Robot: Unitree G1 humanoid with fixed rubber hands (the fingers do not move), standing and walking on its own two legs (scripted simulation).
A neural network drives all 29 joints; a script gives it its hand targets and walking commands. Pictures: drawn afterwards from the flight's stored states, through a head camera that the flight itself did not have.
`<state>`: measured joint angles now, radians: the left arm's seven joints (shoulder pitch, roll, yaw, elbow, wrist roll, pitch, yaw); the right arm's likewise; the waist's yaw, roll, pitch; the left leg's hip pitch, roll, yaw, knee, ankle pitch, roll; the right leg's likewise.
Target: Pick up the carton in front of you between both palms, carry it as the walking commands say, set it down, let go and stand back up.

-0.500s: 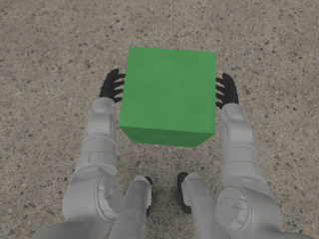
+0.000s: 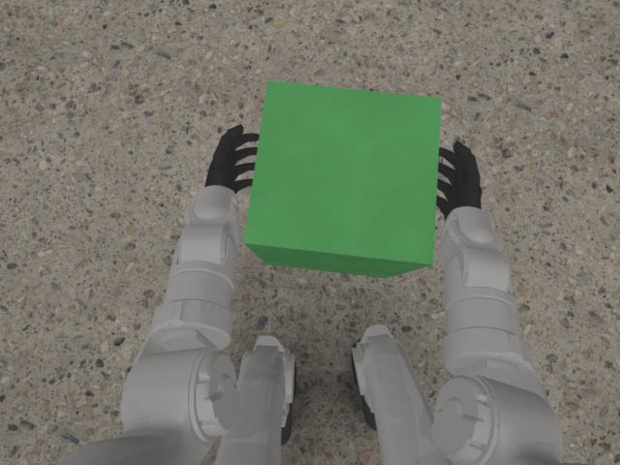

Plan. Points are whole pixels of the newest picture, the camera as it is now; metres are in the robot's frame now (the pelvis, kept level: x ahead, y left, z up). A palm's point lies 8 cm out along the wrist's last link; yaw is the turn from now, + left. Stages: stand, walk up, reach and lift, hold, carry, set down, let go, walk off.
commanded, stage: set down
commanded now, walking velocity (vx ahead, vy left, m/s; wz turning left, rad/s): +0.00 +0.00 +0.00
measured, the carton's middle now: (337, 197) +0.45 -0.04 -0.18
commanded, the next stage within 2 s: none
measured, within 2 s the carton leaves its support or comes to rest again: rests again in 1.20 s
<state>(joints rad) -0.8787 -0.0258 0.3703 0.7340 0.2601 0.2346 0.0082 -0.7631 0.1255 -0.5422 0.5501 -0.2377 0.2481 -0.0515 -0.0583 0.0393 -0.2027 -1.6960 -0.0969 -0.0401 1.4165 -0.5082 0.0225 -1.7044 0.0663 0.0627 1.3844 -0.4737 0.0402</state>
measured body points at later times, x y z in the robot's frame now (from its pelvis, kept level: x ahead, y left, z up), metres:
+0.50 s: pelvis -0.06 -0.01 -0.14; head +0.27 -0.01 +0.16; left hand +0.51 +0.09 -0.26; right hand +0.44 -0.21 -0.27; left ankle +0.04 +0.10 -0.56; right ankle +0.06 -0.13 -0.56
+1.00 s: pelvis -0.04 -0.01 -0.20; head +0.33 +0.00 +0.04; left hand +0.55 +0.08 -0.37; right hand +0.47 -0.22 -0.37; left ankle +0.04 +0.10 -0.56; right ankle +0.06 -0.13 -0.56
